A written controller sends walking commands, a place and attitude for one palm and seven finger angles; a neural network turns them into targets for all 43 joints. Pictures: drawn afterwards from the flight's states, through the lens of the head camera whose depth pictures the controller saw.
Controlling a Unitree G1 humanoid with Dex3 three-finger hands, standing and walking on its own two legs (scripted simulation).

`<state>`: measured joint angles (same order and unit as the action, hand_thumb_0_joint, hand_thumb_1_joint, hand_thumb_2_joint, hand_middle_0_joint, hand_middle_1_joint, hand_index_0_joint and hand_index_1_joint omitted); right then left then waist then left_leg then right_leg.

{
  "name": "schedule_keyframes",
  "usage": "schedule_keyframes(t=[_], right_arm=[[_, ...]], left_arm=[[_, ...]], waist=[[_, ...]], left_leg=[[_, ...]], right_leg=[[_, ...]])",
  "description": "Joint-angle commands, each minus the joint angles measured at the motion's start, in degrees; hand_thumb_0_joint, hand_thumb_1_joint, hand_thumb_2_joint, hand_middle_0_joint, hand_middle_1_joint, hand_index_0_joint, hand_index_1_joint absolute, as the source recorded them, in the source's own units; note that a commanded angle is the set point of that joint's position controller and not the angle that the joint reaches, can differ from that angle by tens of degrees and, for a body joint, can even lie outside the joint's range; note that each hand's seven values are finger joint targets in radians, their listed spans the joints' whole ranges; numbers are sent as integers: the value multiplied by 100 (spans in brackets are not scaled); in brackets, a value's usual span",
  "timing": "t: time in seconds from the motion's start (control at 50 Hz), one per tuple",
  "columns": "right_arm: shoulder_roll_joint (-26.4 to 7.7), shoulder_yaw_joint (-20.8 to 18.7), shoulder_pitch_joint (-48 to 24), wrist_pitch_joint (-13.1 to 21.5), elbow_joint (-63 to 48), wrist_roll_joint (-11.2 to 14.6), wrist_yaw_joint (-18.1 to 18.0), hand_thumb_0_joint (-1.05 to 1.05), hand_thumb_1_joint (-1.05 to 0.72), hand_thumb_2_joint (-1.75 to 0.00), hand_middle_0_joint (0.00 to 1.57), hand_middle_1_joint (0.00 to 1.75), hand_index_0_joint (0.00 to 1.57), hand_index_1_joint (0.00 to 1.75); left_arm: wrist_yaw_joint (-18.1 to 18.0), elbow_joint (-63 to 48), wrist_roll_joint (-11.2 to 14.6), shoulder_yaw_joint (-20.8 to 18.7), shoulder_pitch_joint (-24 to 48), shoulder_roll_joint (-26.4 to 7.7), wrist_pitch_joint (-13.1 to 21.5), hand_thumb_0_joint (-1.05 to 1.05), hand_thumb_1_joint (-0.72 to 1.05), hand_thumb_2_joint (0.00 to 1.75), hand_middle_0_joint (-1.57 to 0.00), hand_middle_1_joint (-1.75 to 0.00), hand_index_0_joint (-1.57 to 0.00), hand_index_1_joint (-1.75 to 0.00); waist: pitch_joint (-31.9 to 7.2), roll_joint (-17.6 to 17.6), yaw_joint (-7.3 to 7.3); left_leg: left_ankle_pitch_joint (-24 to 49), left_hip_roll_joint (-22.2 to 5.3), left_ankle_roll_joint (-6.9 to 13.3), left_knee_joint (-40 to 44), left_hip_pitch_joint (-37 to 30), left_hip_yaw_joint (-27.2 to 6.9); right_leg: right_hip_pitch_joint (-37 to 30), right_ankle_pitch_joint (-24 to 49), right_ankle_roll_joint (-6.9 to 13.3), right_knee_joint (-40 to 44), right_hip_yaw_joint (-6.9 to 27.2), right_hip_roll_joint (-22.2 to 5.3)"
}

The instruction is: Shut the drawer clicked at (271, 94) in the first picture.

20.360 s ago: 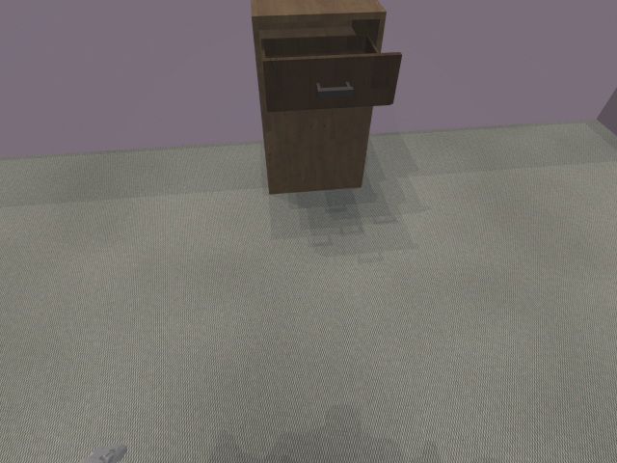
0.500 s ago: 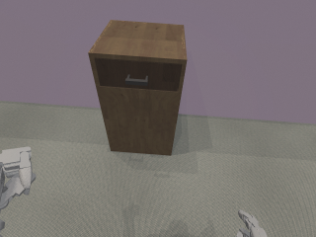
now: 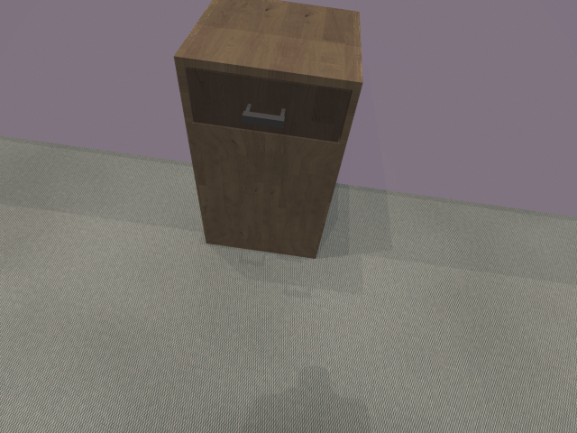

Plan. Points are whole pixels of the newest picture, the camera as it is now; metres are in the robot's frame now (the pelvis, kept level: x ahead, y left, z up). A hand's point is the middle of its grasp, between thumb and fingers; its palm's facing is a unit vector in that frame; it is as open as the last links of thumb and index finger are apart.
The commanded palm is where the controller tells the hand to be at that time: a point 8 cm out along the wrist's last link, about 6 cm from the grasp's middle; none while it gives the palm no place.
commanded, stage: let the arm hang, fingers relaxed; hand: left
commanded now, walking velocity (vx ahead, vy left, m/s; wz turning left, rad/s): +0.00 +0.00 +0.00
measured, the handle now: (264, 114) +0.85 +0.12 -0.07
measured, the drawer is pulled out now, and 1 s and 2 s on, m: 0.00 0.00 0.00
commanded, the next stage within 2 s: look to check the result in 0.70 s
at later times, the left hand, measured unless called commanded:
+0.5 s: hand out of the picture +0.02 +0.17 -0.17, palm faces +0.00 -0.98 -0.19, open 7.2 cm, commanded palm none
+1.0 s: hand out of the picture +0.01 +0.15 -0.17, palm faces +0.00 -0.99 -0.16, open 7.3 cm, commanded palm none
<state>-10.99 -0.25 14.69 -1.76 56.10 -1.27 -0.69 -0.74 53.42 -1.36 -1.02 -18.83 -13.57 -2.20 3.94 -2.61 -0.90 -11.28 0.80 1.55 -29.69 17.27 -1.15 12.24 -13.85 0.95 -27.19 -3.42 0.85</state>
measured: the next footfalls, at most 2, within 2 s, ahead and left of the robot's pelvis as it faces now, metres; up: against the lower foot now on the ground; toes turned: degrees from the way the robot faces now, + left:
none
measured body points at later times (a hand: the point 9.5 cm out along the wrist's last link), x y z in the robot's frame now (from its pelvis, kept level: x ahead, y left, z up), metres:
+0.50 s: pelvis +0.01 +0.00 +0.01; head +0.01 +0.00 +0.45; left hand +0.02 +0.22 -0.15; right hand -0.01 -0.21 -0.16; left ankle +0.05 +0.10 -0.74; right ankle +0.01 -0.11 -0.74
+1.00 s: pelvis +0.02 -0.01 +0.01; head +0.03 -0.01 +0.46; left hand +0.01 +0.20 -0.16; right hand -0.01 -0.22 -0.16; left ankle +0.05 +0.10 -0.74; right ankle +0.01 -0.11 -0.74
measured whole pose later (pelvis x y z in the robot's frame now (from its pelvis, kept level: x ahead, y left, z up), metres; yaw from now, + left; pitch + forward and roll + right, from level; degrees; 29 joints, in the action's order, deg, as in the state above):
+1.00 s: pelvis +0.02 -0.01 +0.01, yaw -2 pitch -1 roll +0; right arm -6.7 -1.2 17.0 -0.2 65.4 -0.7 -2.1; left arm -1.6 65.0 -0.5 -0.1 -17.2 -7.1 0.4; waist 2.9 0.5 0.1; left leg -10.6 0.3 0.9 -24.4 12.6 0.7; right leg 9.2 -13.5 1.5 -23.8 -1.4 1.2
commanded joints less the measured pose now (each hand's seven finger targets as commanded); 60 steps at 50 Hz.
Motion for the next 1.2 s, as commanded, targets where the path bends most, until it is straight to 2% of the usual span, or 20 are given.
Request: schedule_keyframes(t=[0.0, 0.06, 0.1, 0.18, 0.2, 0.24, 0.32, 0.46, 0.52, 0.54, 0.6, 0.7, 0.84, 1.02, 1.18], right_arm=[[-709, -179, 29, 129, -200, 16, -68, 0, -90, -90, 20, 30, 20, 30], [-725, -215, 229, 117, 4, 20, -81, 0, -90, -90, 20, 30, 20, 30], [-721, -218, 350, 140, 136, 31, -92, 0, -90, -90, 20, 30, 20, 30], [-665, -212, 461, 176, 339, 49, -106, 0, -90, -90, 20, 30, 20, 30], [-638, -214, 478, 170, 382, 49, -108, 0, -90, -90, 20, 30, 20, 30], [-566, -202, 501, 179, 466, 45, -109, 0, -90, -90, 20, 30, 20, 30], [-425, -180, 559, 181, 568, 50, -114, 0, -90, -90, 20, 30, 20, 30], [-158, -131, 628, 188, 713, 27, -120, 0, -90, -90, 20, 30, 20, 30], [-192, -142, 627, 199, 717, 34, -129, 0, -90, -90, 20, 30, 20, 30], [-142, -139, 627, 205, 724, 34, -131, 0, -90, -90, 20, 30, 20, 30], [-117, -137, 629, 206, 748, 33, -145, 0, -90, -90, 20, 30, 20, 30], [-88, -144, 679, 227, 775, 39, -161, 0, -90, -90, 20, 30, 20, 30], [-76, -162, 662, 209, 812, 50, -168, 0, -90, -90, 20, 30, 20, 30], [-172, -182, 634, 241, 814, 61, -186, 0, -90, -90, 20, 30, 20, 30], [-195, -171, 556, 250, 830, 54, -188, 0, -90, -90, 20, 30, 20, 30]], left_arm=[[3, 83, 59, -83, -9, -570, 212, 0, 90, 90, -56, -69, -56, -69], [-1, 395, 54, -56, -104, -514, 208, 0, 90, 90, -44, -56, -44, -56], [-12, 565, 59, -43, -171, -488, 226, 0, 90, 90, -36, -47, -36, -47], [-45, 793, 71, -29, -220, -445, 257, 0, 90, 90, -20, -30, -20, -30], [-54, 827, 71, -25, -206, -425, 252, 0, 90, 90, -20, -30, -20, -30], [-66, 900, 72, -24, -251, -390, 257, 0, 90, 90, -20, -30, -20, -30], [-95, 963, 72, -13, -257, -292, 264, 0, 90, 90, -20, -30, -20, -30], [-117, 983, 81, -3, -183, -116, 266, 0, 90, 90, -20, -30, -20, -30], [-128, 962, 81, -12, -180, -109, 279, 0, 90, 90, -20, -30, -20, -30], [-129, 958, 82, -21, -149, -78, 280, 0, 90, 90, -20, -30, -20, -30], [-130, 973, 91, -13, -121, -44, 285, 0, 90, 90, -20, -30, -20, -30], [-130, 986, 96, -21, -162, 2, 304, 0, 90, 90, -20, -30, -20, -30], [-146, 1027, 95, -28, -195, 19, 307, 0, 90, 90, -20, -30, -20, -30], [-150, 1053, 87, -45, -209, -7, 322, 0, 90, 90, -20, -30, -20, -30], [-145, 1072, 89, -50, -151, -25, 320, 0, 90, 90, -20, -30, -20, -30]], waist=[[-310, 860, 102], [-126, 544, 106], [-164, 305, 96], [-118, 207, 99], [15, 149, 102], [58, 227, 88], [108, 56, 83], [185, 308, 97], [106, 349, 89], [116, 257, 99], [136, 411, 107], [-85, 302, 114], [100, 281, 122], [-44, 346, 122], [86, 305, 123]], left_leg=[[-1007, -539, 135, 1022, -183, -713], [-1214, -594, 167, 1165, -172, -774], [-1010, -598, 188, 1149, -225, -750], [-710, -613, 188, 1141, -354, -677], [-728, -613, 185, 1153, -308, -663], [-635, -607, 183, 1180, -319, -643], [-398, -576, 180, 1118, -325, -548], [-103, -542, 127, 1085, -355, -439], [15, -559, 111, 1040, -390, -413], [47, -554, 108, 1040, -383, -410], [141, -554, 92, 1011, -404, -371], [439, -569, 94, 940, -596, -338], [321, -566, 84, 934, -616, -301], [447, -617, 97, 945, -714, -338], [448, -631, 94, 1009, -717, -343]], right_leg=[[186, -773, 261, 870, 738, -545], [327, -931, 254, 914, 692, -515], [269, -791, 262, 910, 702, -536], [303, -635, 265, 895, 692, -565], [356, -685, 262, 915, 695, -561], [374, -632, 261, 895, 692, -568], [349, -568, 247, 937, 709, -587], [355, -346, 220, 912, 725, -593], [279, -231, 216, 893, 722, -580], [260, -201, 212, 903, 725, -585], [246, -119, 215, 910, 754, -583], [125, 153, 210, 886, 726, -596], [231, -8, 221, 993, 747, -607], [115, 171, 224, 924, 769, -564], [133, 185, 214, 946, 741, -578]])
